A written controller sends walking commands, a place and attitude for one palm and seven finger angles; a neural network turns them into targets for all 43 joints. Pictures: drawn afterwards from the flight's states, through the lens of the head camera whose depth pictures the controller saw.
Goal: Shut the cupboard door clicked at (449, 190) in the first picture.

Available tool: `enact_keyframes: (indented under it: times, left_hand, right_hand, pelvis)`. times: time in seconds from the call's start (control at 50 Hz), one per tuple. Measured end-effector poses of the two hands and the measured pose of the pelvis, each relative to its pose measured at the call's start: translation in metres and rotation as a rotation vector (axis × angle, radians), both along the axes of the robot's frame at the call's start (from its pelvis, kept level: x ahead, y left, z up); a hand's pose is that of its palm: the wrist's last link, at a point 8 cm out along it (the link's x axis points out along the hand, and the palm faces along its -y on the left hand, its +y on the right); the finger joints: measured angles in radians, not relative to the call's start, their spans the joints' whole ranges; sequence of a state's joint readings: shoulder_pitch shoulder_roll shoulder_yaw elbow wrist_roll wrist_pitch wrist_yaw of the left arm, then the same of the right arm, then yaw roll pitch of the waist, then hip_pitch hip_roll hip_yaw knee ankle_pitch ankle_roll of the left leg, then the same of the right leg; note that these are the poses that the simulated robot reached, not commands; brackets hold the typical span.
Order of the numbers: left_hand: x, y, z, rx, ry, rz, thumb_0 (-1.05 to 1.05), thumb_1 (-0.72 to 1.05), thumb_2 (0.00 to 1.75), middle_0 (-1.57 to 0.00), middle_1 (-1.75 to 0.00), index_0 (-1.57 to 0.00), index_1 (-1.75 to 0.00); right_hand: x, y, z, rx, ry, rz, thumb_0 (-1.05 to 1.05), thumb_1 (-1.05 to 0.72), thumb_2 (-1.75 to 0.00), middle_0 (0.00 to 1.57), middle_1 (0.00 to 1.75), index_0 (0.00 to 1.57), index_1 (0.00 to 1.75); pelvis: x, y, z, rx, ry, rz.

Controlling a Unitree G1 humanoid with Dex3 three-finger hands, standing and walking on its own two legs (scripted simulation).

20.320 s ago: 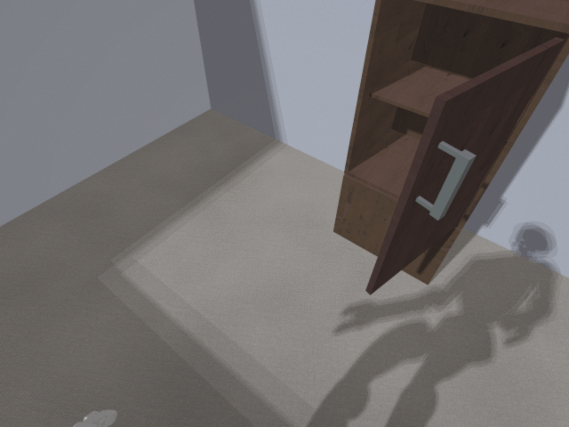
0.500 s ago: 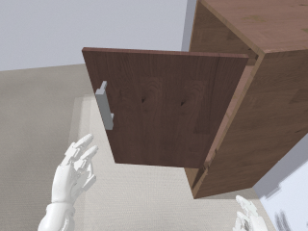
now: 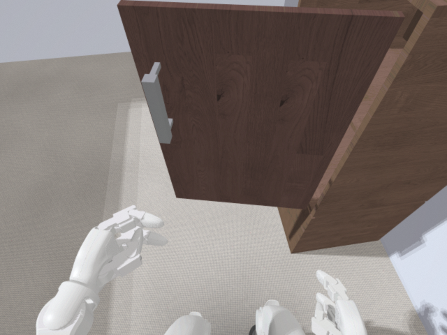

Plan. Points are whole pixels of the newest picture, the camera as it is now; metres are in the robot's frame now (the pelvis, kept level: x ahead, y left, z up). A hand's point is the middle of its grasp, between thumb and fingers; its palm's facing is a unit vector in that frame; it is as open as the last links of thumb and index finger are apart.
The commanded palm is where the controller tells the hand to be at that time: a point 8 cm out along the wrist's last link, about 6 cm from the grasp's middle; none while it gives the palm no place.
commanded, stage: raise the hand and make a fist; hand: left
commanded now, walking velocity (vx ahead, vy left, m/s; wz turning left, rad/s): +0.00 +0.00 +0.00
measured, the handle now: (161, 105) +0.51 +0.15 +0.11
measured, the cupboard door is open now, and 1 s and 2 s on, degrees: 76 76 76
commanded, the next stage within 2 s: bring the fist close to the handle in 1.14 s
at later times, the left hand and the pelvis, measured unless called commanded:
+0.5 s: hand (88, 225) +0.26 +0.21 +0.11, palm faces +0.03 -1.00 -0.07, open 3.1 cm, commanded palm +0.23 +0.25 +0.10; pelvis +0.04 +0.01 +0.02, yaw +1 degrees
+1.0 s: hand (108, 222) +0.27 +0.18 +0.10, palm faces -0.09 -0.99 -0.05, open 3.1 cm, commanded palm +0.24 +0.24 +0.12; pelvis +0.04 +0.00 +0.04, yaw +1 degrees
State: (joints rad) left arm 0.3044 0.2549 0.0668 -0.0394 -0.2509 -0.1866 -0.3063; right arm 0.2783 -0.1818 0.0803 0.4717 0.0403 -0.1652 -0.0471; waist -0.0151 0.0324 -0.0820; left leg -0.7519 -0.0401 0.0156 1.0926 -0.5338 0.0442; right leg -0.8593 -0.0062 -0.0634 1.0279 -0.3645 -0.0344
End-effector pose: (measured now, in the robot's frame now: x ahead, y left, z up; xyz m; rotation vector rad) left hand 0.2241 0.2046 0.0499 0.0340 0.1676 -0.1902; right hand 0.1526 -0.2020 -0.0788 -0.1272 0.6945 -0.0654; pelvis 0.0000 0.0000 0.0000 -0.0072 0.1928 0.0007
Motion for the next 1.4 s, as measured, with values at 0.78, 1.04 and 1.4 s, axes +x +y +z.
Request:
enact_keyframes:
  times: [0.78,1.04,1.4]
  left_hand:
    - [0.029,0.057,0.083,0.052,-0.214,0.168,0.02,0.90,0.90,-1.29,-1.49,-1.29,-1.50]
    - [0.023,0.037,0.067,0.026,-0.131,0.122,0.02,0.90,0.90,-1.29,-1.50,-1.30,-1.50]
    - [0.024,0.034,0.074,0.022,-0.209,0.153,0.02,0.90,0.90,-1.30,-1.50,-1.30,-1.50]
  right_hand:
    - [0.065,-0.004,0.045,-0.079,-0.066,0.067,0.02,-0.90,-0.90,0.21,0.30,0.20,0.30]
    - [0.047,-0.031,0.050,-0.117,-0.065,0.019,0.02,-0.90,-0.90,0.21,0.30,0.20,0.30]
    - [0.045,-0.027,0.046,-0.103,-0.086,0.054,0.02,-0.90,-0.90,0.21,0.30,0.20,0.30]
  pelvis:
    - [0.049,0.008,0.032,-0.024,-0.044,0.025]
    - [0.042,0.001,0.035,-0.009,-0.057,0.010]
    - [0.027,-0.006,0.032,-0.011,-0.076,0.029]
